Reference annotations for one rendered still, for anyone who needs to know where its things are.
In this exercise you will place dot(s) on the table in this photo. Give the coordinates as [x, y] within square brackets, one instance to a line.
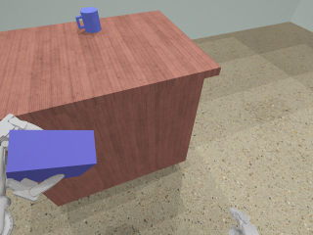
[137, 83]

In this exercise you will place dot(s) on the robot left hand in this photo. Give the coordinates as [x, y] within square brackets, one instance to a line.
[26, 189]

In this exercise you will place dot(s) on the sponge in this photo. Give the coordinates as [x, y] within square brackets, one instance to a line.
[40, 154]

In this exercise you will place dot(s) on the left robot forearm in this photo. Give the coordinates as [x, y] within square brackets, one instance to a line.
[6, 219]

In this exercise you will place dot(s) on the robot right hand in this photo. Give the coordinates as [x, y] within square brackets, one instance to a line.
[243, 221]

